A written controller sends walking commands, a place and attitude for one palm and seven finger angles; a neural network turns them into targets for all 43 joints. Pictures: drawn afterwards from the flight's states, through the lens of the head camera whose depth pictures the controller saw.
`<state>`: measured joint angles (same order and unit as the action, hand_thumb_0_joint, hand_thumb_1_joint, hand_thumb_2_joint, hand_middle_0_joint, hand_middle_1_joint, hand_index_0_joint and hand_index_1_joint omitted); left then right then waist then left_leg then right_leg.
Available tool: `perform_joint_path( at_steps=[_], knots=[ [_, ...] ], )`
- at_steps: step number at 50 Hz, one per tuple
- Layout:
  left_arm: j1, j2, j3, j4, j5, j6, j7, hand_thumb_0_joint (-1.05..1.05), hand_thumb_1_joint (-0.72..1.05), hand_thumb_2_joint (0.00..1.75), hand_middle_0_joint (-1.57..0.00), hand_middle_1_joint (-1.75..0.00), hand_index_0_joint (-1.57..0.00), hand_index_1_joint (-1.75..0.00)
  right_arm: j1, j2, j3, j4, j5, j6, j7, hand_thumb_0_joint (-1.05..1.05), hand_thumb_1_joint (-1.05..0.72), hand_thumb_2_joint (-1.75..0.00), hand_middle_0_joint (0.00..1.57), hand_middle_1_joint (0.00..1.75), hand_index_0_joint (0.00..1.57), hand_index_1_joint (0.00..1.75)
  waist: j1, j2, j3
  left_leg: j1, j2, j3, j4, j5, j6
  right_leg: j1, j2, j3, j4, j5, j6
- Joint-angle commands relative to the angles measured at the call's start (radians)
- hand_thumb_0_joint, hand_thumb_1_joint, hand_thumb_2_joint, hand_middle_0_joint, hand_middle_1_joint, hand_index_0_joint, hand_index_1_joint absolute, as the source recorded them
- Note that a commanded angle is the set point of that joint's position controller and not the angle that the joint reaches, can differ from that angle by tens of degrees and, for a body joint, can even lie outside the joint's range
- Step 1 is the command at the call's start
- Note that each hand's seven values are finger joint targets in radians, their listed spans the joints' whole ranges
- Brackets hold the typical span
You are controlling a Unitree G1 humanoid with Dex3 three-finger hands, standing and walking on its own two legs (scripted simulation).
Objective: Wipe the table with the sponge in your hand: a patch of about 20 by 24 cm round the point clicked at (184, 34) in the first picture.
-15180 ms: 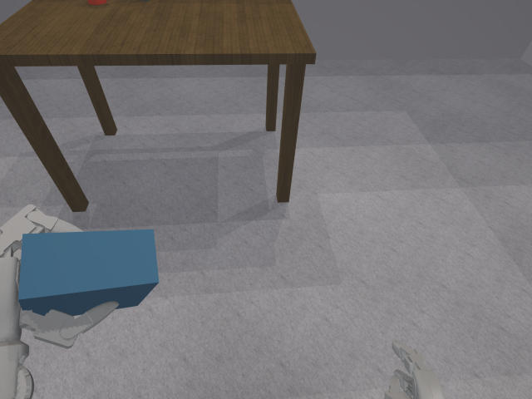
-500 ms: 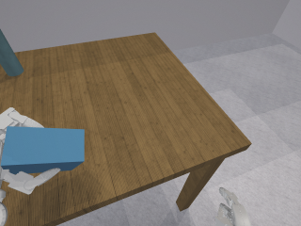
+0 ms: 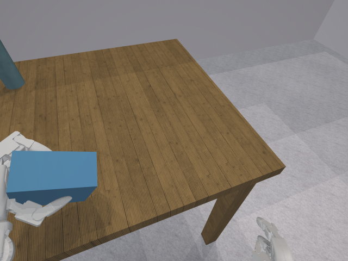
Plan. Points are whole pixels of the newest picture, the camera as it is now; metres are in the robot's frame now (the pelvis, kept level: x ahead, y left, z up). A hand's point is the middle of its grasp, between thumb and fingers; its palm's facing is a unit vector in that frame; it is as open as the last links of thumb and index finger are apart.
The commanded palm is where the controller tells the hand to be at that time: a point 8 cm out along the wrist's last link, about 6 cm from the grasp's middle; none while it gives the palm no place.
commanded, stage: look again from close up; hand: left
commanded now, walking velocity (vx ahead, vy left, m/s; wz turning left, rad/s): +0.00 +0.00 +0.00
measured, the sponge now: (67, 179) +0.23 +0.22 +0.12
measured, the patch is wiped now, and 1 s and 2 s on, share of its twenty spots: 0.00 0.00 0.00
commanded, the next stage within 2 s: shuffle to correct the standing spot in 0.12 s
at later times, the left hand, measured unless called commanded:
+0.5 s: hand (58, 175) +0.22 +0.22 +0.15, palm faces +0.33 -0.85 -0.41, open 10.5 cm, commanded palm +0.16 +0.26 +0.17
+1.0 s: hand (82, 211) +0.17 +0.16 +0.15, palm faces +0.36 -0.82 -0.44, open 10.5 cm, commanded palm +0.10 +0.20 +0.17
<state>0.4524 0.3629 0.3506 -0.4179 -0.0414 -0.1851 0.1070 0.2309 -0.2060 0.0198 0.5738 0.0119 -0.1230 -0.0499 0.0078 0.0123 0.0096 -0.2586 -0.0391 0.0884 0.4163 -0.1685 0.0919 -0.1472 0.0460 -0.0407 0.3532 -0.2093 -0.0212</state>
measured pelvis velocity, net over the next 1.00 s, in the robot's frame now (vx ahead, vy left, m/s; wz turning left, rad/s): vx -0.06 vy -0.08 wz -0.01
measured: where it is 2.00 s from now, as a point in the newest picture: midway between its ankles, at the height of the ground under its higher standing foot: outside the picture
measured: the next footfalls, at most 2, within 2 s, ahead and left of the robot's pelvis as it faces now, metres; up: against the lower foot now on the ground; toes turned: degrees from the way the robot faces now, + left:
left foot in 1.26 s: -0.08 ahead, +0.10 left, +0.00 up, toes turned +3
right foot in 1.50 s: -0.06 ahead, -0.11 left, +0.00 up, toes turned +2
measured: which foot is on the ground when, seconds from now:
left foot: down 0.00-0.70, up 0.72-1.00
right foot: down 0.00-1.00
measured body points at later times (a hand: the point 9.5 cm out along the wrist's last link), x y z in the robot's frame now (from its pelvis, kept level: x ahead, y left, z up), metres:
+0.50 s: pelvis +0.00 -0.02 +0.00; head +0.04 -0.01 +0.44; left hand +0.20 +0.27 +0.17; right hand +0.19 -0.23 -0.08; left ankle +0.04 +0.05 -0.74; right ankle -0.01 -0.11 -0.74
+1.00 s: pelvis -0.06 -0.08 +0.01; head -0.02 -0.09 +0.46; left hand +0.14 +0.20 +0.17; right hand +0.09 -0.34 -0.09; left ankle -0.15 +0.09 -0.69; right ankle -0.01 -0.11 -0.74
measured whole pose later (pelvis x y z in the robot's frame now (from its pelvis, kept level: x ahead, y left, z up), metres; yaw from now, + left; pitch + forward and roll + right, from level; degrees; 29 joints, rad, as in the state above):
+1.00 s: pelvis -0.06 -0.08 +0.01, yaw +0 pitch +3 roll +4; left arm 0.50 0.35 0.34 -0.43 -0.05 -0.16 0.17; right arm 0.21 -0.25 -0.02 0.63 0.01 -0.09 -0.08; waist -0.02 -0.05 0.02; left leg -0.26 -0.02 0.00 0.75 -0.37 0.01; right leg -0.30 0.03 -0.04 0.34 -0.10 -0.10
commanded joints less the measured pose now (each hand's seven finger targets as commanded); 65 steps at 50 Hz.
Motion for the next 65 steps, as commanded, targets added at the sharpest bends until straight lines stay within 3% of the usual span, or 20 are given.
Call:
perform_joint_path(
  at_steps=[1, 6, 13, 18, 21, 25, 31, 33, 36, 39, 42, 45, 46, 48, 51, 56, 58, 62, 64, 65],
  knots=[
    [-0.144, 0.18, 0.089, -0.275, -0.007, -0.059, 0.026, 0.0, 0.1, 1.3, -1.2, -1.6, -1.2, -1.6, -0.129, -0.12, -0.042, -0.164, 0.005, -0.052, -0.015, 0.0, -0.9, -0.9, 0.2, 0.3, 0.2, 0.3, 0.004, 0.04, -0.116, 0.11, 0.152, -0.199, -0.095, 0.03, -0.074, -0.012, -0.102, 0.118, -0.034, 0.098, -0.011],
    [-0.137, 0.223, 0.128, -0.353, -0.011, -0.067, 0.038, 0.0, 0.1, 1.3, -1.2, -1.6, -1.2, -1.6, -0.13, -0.113, -0.039, -0.164, 0.001, -0.053, -0.019, 0.0, -0.9, -0.9, 0.2, 0.3, 0.2, 0.3, 0.011, 0.103, -0.149, 0.146, 0.152, -0.202, -0.07, 0.163, -0.085, 0.019, -0.105, 0.11, -0.006, 0.152, -0.018],
    [-0.04, 0.181, 0.119, -0.307, -0.034, -0.057, 0.026, 0.0, 0.1, 1.3, -1.2, -1.6, -1.2, -1.6, -0.098, -0.112, -0.045, -0.172, 0.003, -0.03, -0.017, 0.0, -0.9, -0.9, 0.2, 0.3, 0.2, 0.3, 0.006, 0.081, -0.149, 0.182, 0.184, -0.202, -0.058, 0.366, -0.112, 0.016, -0.094, 0.09, -0.003, 0.181, -0.015],
    [-0.033, 0.174, 0.112, -0.296, -0.039, -0.047, 0.012, 0.0, 0.1, 1.3, -1.2, -1.6, -1.2, -1.6, -0.085, -0.105, -0.052, -0.177, -0.005, -0.029, -0.014, 0.0, -0.9, -0.9, 0.2, 0.3, 0.2, 0.3, 0.011, 0.076, -0.139, 0.249, 0.267, -0.207, -0.075, 0.599, -0.123, -0.066, -0.079, 0.054, 0.078, 0.0, -0.004],
    [-0.046, 0.185, 0.118, -0.328, -0.034, -0.046, 0.013, 0.0, 0.1, 1.3, -1.2, -1.6, -1.2, -1.6, -0.105, -0.098, -0.05, -0.176, -0.009, -0.038, -0.008, 0.0, -0.9, -0.9, 0.2, 0.3, 0.2, 0.3, 0.02, 0.11, -0.145, 0.261, 0.292, -0.183, -0.071, 0.597, -0.119, -0.092, -0.082, 0.053, 0.104, -0.043, -0.004],
    [-0.062, 0.197, 0.128, -0.39, -0.04, -0.068, 0.006, 0.0, 0.1, 1.3, -1.2, -1.6, -1.2, -1.6, -0.092, -0.099, -0.057, -0.181, -0.014, -0.053, -0.005, 0.0, -0.9, -0.9, 0.2, 0.3, 0.2, 0.3, 0.023, 0.107, -0.143, 0.161, 0.323, -0.205, -0.041, 0.487, -0.094, -0.038, -0.1, 0.061, 0.1, -0.038, -0.016],
    [-0.025, 0.235, 0.202, -0.39, -0.04, -0.105, 0.007, 0.0, 0.1, 1.3, -1.2, -1.6, -1.2, -1.6, -0.12, -0.101, -0.062, -0.166, -0.008, -0.067, -0.008, 0.0, -0.9, -0.9, 0.2, 0.3, 0.2, 0.3, 0.021, 0.113, -0.117, -0.019, 0.311, -0.208, -0.007, 0.097, -0.035, -0.006, -0.111, 0.091, 0.07, 0.013, -0.027],
    [-0.033, 0.219, 0.198, -0.384, -0.043, -0.121, 0.0, 0.0, 0.1, 1.3, -1.2, -1.6, -1.2, -1.6, -0.105, -0.107, -0.074, -0.165, -0.012, -0.064, -0.012, 0.0, -0.9, -0.9, 0.2, 0.3, 0.2, 0.3, 0.011, 0.065, -0.115, -0.081, 0.255, -0.192, 0.053, -0.048, -0.038, -0.013, -0.136, 0.148, 0.044, 0.102, -0.025],
    [-0.01, 0.224, 0.208, -0.334, -0.043, -0.125, 0.016, 0.0, 0.1, 1.3, -1.2, -1.6, -1.2, -1.6, -0.062, -0.096, -0.085, -0.121, 0.001, -0.062, -0.012, 0.0, -0.9, -0.9, 0.2, 0.3, 0.2, 0.3, -0.011, -0.121, -0.147, 0.043, 0.068, -0.086, 0.382, -0.193, -0.09, -0.239, -0.306, 0.333, -0.132, 0.142, -0.07],
    [0.043, 0.18, 0.164, -0.291, -0.056, -0.085, 0.038, 0.0, 0.1, 1.3, -1.2, -1.6, -1.2, -1.6, -0.099, -0.088, -0.067, -0.135, 0.012, -0.048, -0.006, 0.0, -0.9, -0.9, 0.2, 0.3, 0.2, 0.3, 0.006, -0.099, -0.135, -0.13, 0.041, -0.144, 0.552, -0.272, -0.098, -0.129, -0.371, 0.402, -0.136, 0.059, -0.074],
    [0.071, 0.169, 0.142, -0.236, -0.04, -0.064, 0.072, 0.0, 0.1, 1.3, -1.2, -1.6, -1.2, -1.6, -0.112, -0.078, -0.034, -0.111, 0.007, -0.026, -0.011, 0.0, -0.9, -0.9, 0.2, 0.3, 0.2, 0.3, -0.001, -0.022, -0.137, -0.213, 0.046, -0.118, 0.439, -0.24, -0.095, 0.033, -0.329, 0.373, -0.109, 0.052, -0.034],
    [-0.005, 0.2, 0.162, -0.241, -0.022, -0.067, 0.098, 0.0, 0.1, 1.3, -1.2, -1.6, -1.2, -1.6, -0.111, -0.099, -0.05, -0.101, 0.0, -0.023, -0.029, 0.0, -0.9, -0.9, 0.2, 0.3, 0.2, 0.3, 0.008, -0.079, -0.179, -0.22, 0.023, -0.087, 0.369, -0.197, -0.085, 0.196, -0.301, 0.343, -0.108, 0.147, 0.057],
    [-0.019, 0.222, 0.172, -0.254, -0.016, -0.064, 0.104, 0.0, 0.1, 1.3, -1.2, -1.6, -1.2, -1.6, -0.14, -0.102, -0.052, -0.107, 0.006, -0.023, -0.031, 0.0, -0.9, -0.9, 0.2, 0.3, 0.2, 0.3, 0.011, -0.123, -0.164, -0.214, 0.036, -0.095, 0.333, -0.218, -0.08, 0.194, -0.319, 0.377, -0.116, 0.165, 0.057],
    [-0.028, 0.206, 0.163, -0.283, -0.013, -0.071, 0.105, 0.0, 0.1, 1.3, -1.2, -1.6, -1.2, -1.6, -0.117, -0.11, -0.066, -0.11, 0.0, -0.018, -0.034, 0.0, -0.9, -0.9, 0.2, 0.3, 0.2, 0.3, 0.016, -0.117, -0.2, -0.186, 0.028, -0.083, 0.298, -0.199, -0.076, 0.265, -0.321, 0.334, -0.108, 0.234, 0.063],
    [-0.006, 0.238, 0.196, -0.317, -0.009, -0.074, 0.11, 0.0, 0.1, 1.3, -1.2, -1.6, -1.2, -1.6, -0.137, -0.107, -0.073, -0.115, 0.002, -0.016, -0.028, 0.0, -0.9, -0.9, 0.2, 0.3, 0.2, 0.3, 0.029, -0.121, -0.207, -0.154, 0.04, -0.078, 0.223, -0.226, -0.069, 0.26, -0.343, 0.349, -0.096, 0.271, 0.007],
    [0.09, 0.186, 0.173, -0.249, -0.009, -0.049, 0.098, 0.0, 0.1, 1.3, -1.2, -1.6, -1.2, -1.6, -0.097, -0.102, -0.077, -0.111, 0.012, 0.002, -0.017, 0.0, -0.9, -0.9, 0.2, 0.3, 0.2, 0.3, 0.015, -0.167, -0.172, -0.025, 0.023, -0.036, 0.086, -0.173, -0.07, 0.082, -0.293, 0.307, -0.17, -0.103, -0.013],
    [0.08, 0.161, 0.144, -0.252, -0.01, -0.042, 0.089, 0.0, 0.1, 1.3, -1.2, -1.6, -1.2, -1.6, -0.076, -0.105, -0.077, -0.121, 0.009, 0.009, -0.016, 0.0, -0.9, -0.9, 0.2, 0.3, 0.2, 0.3, 0.006, -0.168, -0.17, 0.07, 0.018, -0.011, 0.0, -0.128, -0.063, 0.01, -0.249, 0.23, -0.186, -0.225, -0.005],
    [-0.035, 0.136, 0.079, -0.292, -0.01, -0.039, 0.066, 0.0, 0.1, 1.3, -1.2, -1.6, -1.2, -1.6, -0.065, -0.122, -0.079, -0.128, 0.01, 0.007, -0.022, 0.0, -0.9, -0.9, 0.2, 0.3, 0.2, 0.3, -0.012, -0.063, -0.108, 0.192, 0.099, -0.047, -0.108, -0.111, -0.034, -0.135, -0.151, 0.156, -0.129, -0.329, 0.02],
    [-0.097, 0.148, 0.075, -0.313, -0.006, -0.036, 0.056, 0.0, 0.1, 1.3, -1.2, -1.6, -1.2, -1.6, -0.07, -0.151, -0.089, -0.141, 0.015, 0.006, -0.016, 0.0, -0.9, -0.9, 0.2, 0.3, 0.2, 0.3, -0.008, 0.046, -0.053, 0.123, 0.175, -0.145, -0.165, -0.188, -0.008, -0.145, -0.065, 0.108, 0.019, -0.293, 0.038],
    [-0.107, 0.158, 0.086, -0.298, -0.005, -0.028, 0.053, 0.0, 0.1, 1.3, -1.2, -1.6, -1.2, -1.6, -0.081, -0.141, -0.079, -0.141, 0.025, 0.004, -0.014, 0.0, -0.9, -0.9, 0.2, 0.3, 0.2, 0.3, -0.003, 0.15, -0.027, -0.025, 0.223, -0.188, -0.231, -0.407, 0.015, -0.094, -0.043, 0.069, 0.147, -0.308, 0.046]
  ],
)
